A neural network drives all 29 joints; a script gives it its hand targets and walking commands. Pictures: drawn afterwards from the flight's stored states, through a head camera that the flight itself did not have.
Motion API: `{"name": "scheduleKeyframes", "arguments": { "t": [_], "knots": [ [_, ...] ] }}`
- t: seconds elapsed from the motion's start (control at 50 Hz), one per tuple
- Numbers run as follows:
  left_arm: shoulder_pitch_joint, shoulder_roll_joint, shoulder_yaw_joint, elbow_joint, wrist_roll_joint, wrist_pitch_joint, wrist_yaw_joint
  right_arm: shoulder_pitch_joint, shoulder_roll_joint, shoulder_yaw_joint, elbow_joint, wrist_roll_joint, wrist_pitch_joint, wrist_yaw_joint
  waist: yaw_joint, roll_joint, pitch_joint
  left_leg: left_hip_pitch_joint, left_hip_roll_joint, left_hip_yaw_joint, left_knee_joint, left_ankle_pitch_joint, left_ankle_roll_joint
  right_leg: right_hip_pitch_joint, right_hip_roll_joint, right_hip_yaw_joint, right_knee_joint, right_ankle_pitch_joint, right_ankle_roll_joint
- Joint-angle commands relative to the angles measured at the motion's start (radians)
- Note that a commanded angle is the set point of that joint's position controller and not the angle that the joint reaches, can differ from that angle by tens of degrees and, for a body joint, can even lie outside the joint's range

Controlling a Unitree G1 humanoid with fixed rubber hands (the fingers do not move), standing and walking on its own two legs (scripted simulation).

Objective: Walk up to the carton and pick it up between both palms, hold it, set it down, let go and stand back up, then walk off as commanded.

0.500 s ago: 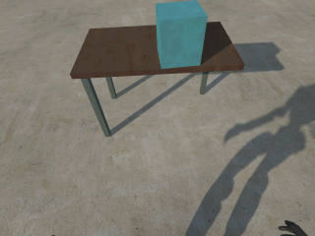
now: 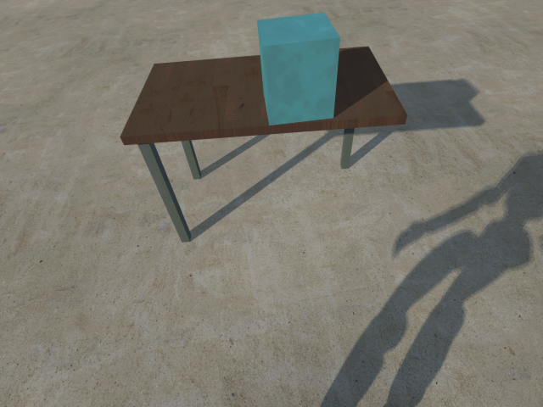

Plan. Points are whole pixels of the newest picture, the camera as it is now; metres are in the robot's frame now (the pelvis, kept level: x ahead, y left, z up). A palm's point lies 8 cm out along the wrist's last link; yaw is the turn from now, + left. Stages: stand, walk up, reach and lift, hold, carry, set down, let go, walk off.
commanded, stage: stand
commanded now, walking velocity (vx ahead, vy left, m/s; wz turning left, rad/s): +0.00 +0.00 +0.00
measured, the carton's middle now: (296, 70) +1.07 -0.03 -0.01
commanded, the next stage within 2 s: none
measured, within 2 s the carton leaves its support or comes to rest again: neither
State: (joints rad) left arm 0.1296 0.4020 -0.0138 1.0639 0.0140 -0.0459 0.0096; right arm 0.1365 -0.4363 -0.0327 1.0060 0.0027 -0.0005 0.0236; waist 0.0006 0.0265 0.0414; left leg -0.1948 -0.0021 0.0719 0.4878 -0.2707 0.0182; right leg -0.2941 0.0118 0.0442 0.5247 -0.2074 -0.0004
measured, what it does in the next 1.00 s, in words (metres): stands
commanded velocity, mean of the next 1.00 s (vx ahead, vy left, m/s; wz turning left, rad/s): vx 0.00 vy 0.00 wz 0.00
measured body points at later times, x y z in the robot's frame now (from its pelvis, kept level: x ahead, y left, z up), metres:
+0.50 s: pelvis +0.00 +0.00 +0.00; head +0.01 -0.02 +0.45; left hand +0.07 +0.33 -0.11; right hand +0.07 -0.33 -0.13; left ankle +0.00 +0.11 -0.74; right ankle +0.05 -0.11 -0.74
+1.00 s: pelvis +0.00 +0.00 +0.00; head +0.02 -0.02 +0.45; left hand +0.09 +0.32 -0.11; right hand +0.09 -0.33 -0.12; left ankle +0.00 +0.11 -0.74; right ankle +0.05 -0.11 -0.74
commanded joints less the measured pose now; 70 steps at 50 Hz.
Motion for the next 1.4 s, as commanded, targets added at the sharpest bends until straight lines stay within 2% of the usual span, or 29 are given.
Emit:
{"name": "scheduleKeyframes", "arguments": {
  "t": [0.0, 0.02, 0.04, 0.08, 0.1, 0.18, 0.24, 0.36, 0.38, 0.42, 0.48, 0.54, 0.64, 0.76, 0.82, 0.92, 0.94, 0.96, 1.0, 1.04, 1.08, 1.12, 1.16, 1.18, 1.22, 1.24, 1.3, 1.36, 1.38],
  "knots": [
    [-0.095, 0.189, 0.025, -0.017, 0.000, 0.002, -0.004, -0.059, -0.149, -0.010, -0.002, 0.000, -0.020, -0.013, -0.004, -0.112, -0.061, 0.051, 0.113, -0.118, -0.133, 0.030, 0.026, 0.067, -0.139, 0.150, -0.236, -0.033, -0.032],
    [-0.109, 0.205, 0.028, -0.013, -0.001, 0.007, -0.002, -0.025, -0.134, -0.007, -0.003, -0.011, -0.021, -0.014, -0.030, -0.141, -0.057, 0.053, 0.112, -0.136, -0.148, 0.012, 0.027, 0.045, -0.142, 0.165, -0.255, -0.055, -0.023],
    [-0.104, 0.193, 0.024, -0.019, -0.007, 0.001, -0.006, -0.025, -0.127, 0.005, 0.010, -0.007, -0.019, -0.007, -0.018, -0.089, -0.084, 0.080, 0.109, -0.108, -0.138, -0.002, 0.011, 0.025, -0.152, 0.181, -0.267, -0.118, -0.022],
    [-0.111, 0.201, 0.021, -0.015, -0.011, 0.009, -0.004, -0.025, -0.139, -0.008, 0.013, -0.012, -0.020, -0.011, -0.018, -0.159, -0.040, 0.060, 0.110, -0.132, -0.144, -0.014, 0.021, 0.008, -0.136, 0.161, -0.290, -0.177, -0.018],
    [-0.125, 0.168, 0.016, -0.008, 0.003, 0.003, -0.003, -0.007, -0.121, -0.003, 0.018, -0.013, -0.016, -0.010, -0.035, -0.112, -0.044, 0.078, 0.103, -0.117, -0.149, -0.012, 0.018, -0.001, -0.132, 0.174, -0.263, -0.163, -0.022],
    [-0.072, 0.200, 0.028, 0.000, -0.005, 0.010, 0.000, -0.026, -0.167, -0.006, 0.029, -0.017, -0.015, -0.009, -0.005, -0.114, 0.010, 0.015, 0.094, -0.120, -0.151, -0.069, 0.012, -0.016, -0.133, 0.185, -0.279, -0.238, -0.019],
    [-0.122, 0.187, 0.025, -0.006, -0.001, 0.010, -0.007, -0.014, -0.169, -0.014, 0.032, -0.007, -0.023, -0.015, -0.016, -0.156, -0.051, 0.087, 0.106, -0.126, -0.151, -0.030, 0.015, -0.021, -0.145, 0.190, -0.288, -0.205, -0.036],
    [-0.113, 0.207, 0.030, -0.004, 0.007, 0.004, -0.002, -0.020, -0.122, 0.009, 0.053, -0.010, -0.014, -0.012, -0.003, -0.096, -0.088, 0.063, 0.121, -0.119, -0.164, 0.008, 0.009, 0.047, -0.134, 0.157, -0.236, -0.100, -0.020],
    [-0.116, 0.227, 0.046, 0.002, 0.011, 0.007, -0.004, -0.011, -0.109, 0.003, 0.046, -0.004, -0.019, -0.012, -0.028, -0.146, -0.029, 0.035, 0.117, -0.128, -0.165, 0.031, 0.006, 0.043, -0.111, 0.153, -0.252, -0.063, -0.015],
    [-0.064, 0.175, 0.033, 0.002, -0.007, 0.003, -0.002, -0.027, -0.134, 0.003, 0.050, -0.009, -0.029, -0.016, 0.013, -0.038, -0.083, 0.020, 0.109, -0.139, -0.173, 0.048, 0.010, 0.113, -0.131, 0.149, -0.221, 0.009, -0.023],
    [-0.096, 0.143, 0.013, 0.011, -0.010, 0.000, -0.006, -0.088, -0.171, 0.001, 0.034, -0.009, -0.028, -0.014, 0.005, -0.120, -0.129, 0.065, 0.140, -0.159, -0.163, 0.093, 0.022, 0.125, -0.146, 0.132, -0.206, 0.120, -0.033],
    [-0.101, 0.185, 0.028, 0.009, 0.000, 0.007, -0.002, -0.052, -0.142, -0.002, 0.035, 0.001, -0.029, -0.014, -0.013, -0.115, -0.126, 0.075, 0.125, -0.139, -0.163, 0.112, 0.018, 0.136, -0.132, 0.117, -0.221, 0.064, -0.019],
    [-0.092, 0.209, 0.025, 0.007, -0.004, 0.004, 0.003, -0.070, -0.147, 0.011, 0.043, -0.001, -0.025, -0.014, -0.004, -0.095, -0.154, 0.084, 0.128, -0.127, -0.153, 0.115, 0.010, 0.139, -0.137, 0.126, -0.193, 0.253, -0.025],
    [-0.121, 0.187, 0.032, -0.007, 0.004, 0.005, 0.002, -0.045, -0.134, -0.001, 0.048, 0.005, -0.024, -0.016, -0.031, -0.150, -0.181, 0.143, 0.117, -0.120, -0.134, 0.108, 0.013, 0.112, -0.144, 0.155, -0.262, 0.095, -0.002],
    [-0.096, 0.153, 0.019, 0.006, -0.001, -0.001, 0.006, -0.064, -0.128, 0.004, 0.040, -0.005, -0.023, -0.017, -0.016, -0.076, -0.141, 0.097, 0.126, -0.126, -0.160, 0.122, 0.019, 0.120, -0.147, 0.141, -0.231, 0.182, -0.022],
    [-0.112, 0.200, 0.026, 0.006, -0.002, 0.007, 0.003, -0.091, -0.127, 0.005, 0.047, -0.004, -0.022, -0.014, -0.019, -0.127, -0.139, 0.104, 0.140, -0.144, -0.166, 0.122, 0.012, 0.105, -0.134, 0.107, -0.203, 0.173, -0.010],
    [-0.115, 0.182, 0.022, 0.003, -0.008, 0.001, 0.010, -0.100, -0.138, 0.002, 0.056, -0.009, -0.019, -0.014, 0.006, -0.129, -0.144, 0.096, 0.136, -0.131, -0.178, 0.105, 0.019, 0.131, -0.150, 0.121, -0.218, 0.177, -0.025],
    [-0.115, 0.165, 0.026, -0.003, 0.001, 0.000, 0.009, -0.056, -0.138, 0.004, 0.051, -0.009, -0.029, -0.021, -0.027, -0.097, -0.167, 0.101, 0.132, -0.131, -0.178, 0.128, 0.015, 0.153, -0.153, 0.131, -0.201, 0.202, -0.024],
    [-0.137, 0.182, 0.034, -0.001, 0.001, -0.004, 0.002, -0.070, -0.165, -0.009, 0.054, -0.006, -0.026, -0.015, -0.005, -0.163, -0.199, 0.115, 0.138, -0.130, -0.168, 0.121, 0.015, 0.144, -0.145, 0.123, -0.221, 0.153, -0.026],
    [-0.091, 0.172, 0.026, 0.005, 0.004, 0.002, 0.001, -0.067, -0.158, -0.008, 0.057, -0.005, -0.025, -0.015, -0.021, -0.125, -0.139, 0.095, 0.122, -0.119, -0.152, 0.114, 0.015, 0.139, -0.129, 0.118, -0.227, 0.203, -0.019],
    [-0.105, 0.184, 0.032, 0.007, -0.004, -0.004, -0.002, -0.041, -0.153, -0.002, 0.064, -0.005, -0.025, -0.022, -0.011, -0.079, -0.120, 0.077, 0.123, -0.117, -0.157, 0.106, 0.021, 0.119, -0.143, 0.153, -0.239, 0.136, -0.020],
    [-0.093, 0.213, 0.040, 0.001, -0.002, 0.000, -0.004, -0.042, -0.129, -0.001, 0.064, -0.001, -0.013, -0.022, -0.015, -0.160, -0.123, 0.105, 0.126, -0.125, -0.166, 0.081, 0.014, 0.087, -0.141, 0.151, -0.258, 0.028, -0.013],
    [-0.092, 0.184, 0.027, 0.004, -0.006, -0.002, 0.001, -0.046, -0.173, -0.006, 0.062, -0.002, -0.014, -0.020, -0.019, -0.099, -0.132, 0.095, 0.114, -0.137, -0.156, 0.078, 0.020, 0.079, -0.132, 0.162, -0.255, -0.021, -0.008],
    [-0.099, 0.212, 0.031, 0.003, -0.006, 0.001, 0.002, -0.065, -0.126, 0.001, 0.052, -0.009, -0.013, -0.018, -0.018, -0.161, -0.057, 0.071, 0.107, -0.133, -0.158, 0.042, 0.022, 0.045, -0.134, 0.162, -0.288, -0.082, -0.004],
    [-0.096, 0.176, 0.024, -0.007, 0.000, 0.003, 0.001, -0.073, -0.134, 0.005, 0.056, -0.013, -0.016, -0.007, -0.007, -0.112, -0.108, 0.069, 0.122, -0.129, -0.141, 0.036, 0.015, 0.054, -0.147, 0.164, -0.282, -0.051, -0.015],
    [-0.106, 0.202, 0.027, -0.008, 0.001, 0.009, 0.000, -0.045, -0.115, 0.005, 0.068, -0.009, -0.019, -0.007, -0.023, -0.162, -0.096, 0.088, 0.114, -0.128, -0.148, 0.043, 0.014, 0.056, -0.146, 0.162, -0.293, -0.092, -0.009],
    [-0.107, 0.200, 0.029, -0.004, -0.005, 0.006, -0.003, -0.056, -0.145, 0.001, 0.063, -0.009, -0.029, -0.013, -0.013, -0.062, -0.111, 0.063, 0.120, -0.139, -0.180, 0.034, 0.017, 0.091, -0.137, 0.150, -0.261, -0.040, -0.017],
    [-0.077, 0.172, 0.020, 0.001, 0.004, 0.000, 0.001, -0.065, -0.132, 0.003, 0.062, -0.004, -0.027, -0.013, -0.007, -0.139, -0.140, 0.091, 0.135, -0.146, -0.155, 0.115, 0.029, 0.136, -0.133, 0.131, -0.244, 0.106, -0.016],
    [-0.090, 0.163, 0.020, 0.001, 0.005, 0.000, -0.005, -0.100, -0.145, 0.003, 0.060, -0.005, -0.023, -0.011, 0.004, -0.112, -0.171, 0.101, 0.136, -0.133, -0.154, 0.158, 0.014, 0.152, -0.145, 0.118, -0.207, 0.200, -0.019]
  ]
}}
